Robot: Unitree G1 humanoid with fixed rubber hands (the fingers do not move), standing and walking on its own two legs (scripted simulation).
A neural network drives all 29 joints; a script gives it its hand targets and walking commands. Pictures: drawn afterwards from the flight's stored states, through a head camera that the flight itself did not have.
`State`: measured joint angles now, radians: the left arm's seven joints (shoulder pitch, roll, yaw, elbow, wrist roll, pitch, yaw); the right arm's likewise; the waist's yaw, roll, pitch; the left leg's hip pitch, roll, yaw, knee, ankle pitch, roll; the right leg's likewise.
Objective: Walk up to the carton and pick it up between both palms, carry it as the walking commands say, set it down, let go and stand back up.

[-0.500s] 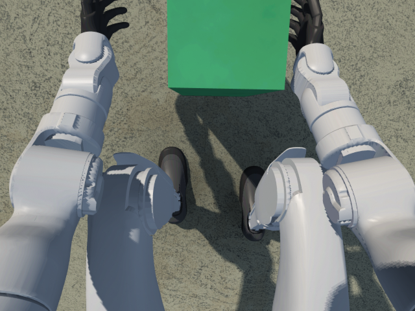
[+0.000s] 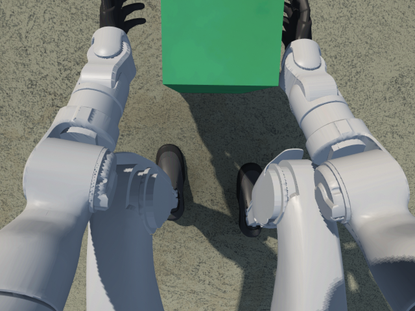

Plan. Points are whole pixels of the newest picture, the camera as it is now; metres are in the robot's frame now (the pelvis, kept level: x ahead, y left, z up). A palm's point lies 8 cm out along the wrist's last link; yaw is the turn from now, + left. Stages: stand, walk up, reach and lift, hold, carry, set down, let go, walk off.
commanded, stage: reach and lift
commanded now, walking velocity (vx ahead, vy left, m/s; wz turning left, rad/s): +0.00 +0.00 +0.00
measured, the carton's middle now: (214, 43) +0.51 +0.02 -0.25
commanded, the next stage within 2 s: none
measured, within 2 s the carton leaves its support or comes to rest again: leaves its support in 0.68 s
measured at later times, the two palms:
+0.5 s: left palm (135, 22) +0.52 +0.15 -0.17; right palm (292, 33) +0.51 -0.10 -0.18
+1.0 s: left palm (120, 18) +0.51 +0.16 -0.13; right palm (293, 31) +0.50 -0.09 -0.14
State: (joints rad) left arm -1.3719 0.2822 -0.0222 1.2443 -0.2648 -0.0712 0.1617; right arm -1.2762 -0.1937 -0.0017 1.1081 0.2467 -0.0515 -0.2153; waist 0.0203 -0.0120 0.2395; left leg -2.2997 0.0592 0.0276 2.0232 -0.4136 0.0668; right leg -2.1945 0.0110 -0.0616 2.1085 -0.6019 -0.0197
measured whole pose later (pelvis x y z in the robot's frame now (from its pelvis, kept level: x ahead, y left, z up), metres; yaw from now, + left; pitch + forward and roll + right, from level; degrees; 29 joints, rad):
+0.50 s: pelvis +0.01 +0.00 -0.01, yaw -5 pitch +41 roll -1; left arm -1.34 0.19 0.17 1.21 -0.12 -0.04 0.20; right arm -1.32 -0.12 -0.09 1.14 0.12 -0.01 -0.24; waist 0.07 -0.04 0.18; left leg -2.32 -0.01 -0.02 2.07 -0.45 -0.01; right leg -2.27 0.12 -0.03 2.12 -0.57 0.01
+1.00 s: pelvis +0.01 +0.01 +0.00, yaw -5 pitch +39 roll -2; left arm -1.17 0.07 0.34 0.85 0.07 0.17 0.17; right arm -1.15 -0.01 -0.27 0.86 -0.07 0.15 -0.20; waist 0.08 -0.03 0.13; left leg -2.27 -0.05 -0.01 2.08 -0.49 0.01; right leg -2.20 0.12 0.00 2.12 -0.60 0.04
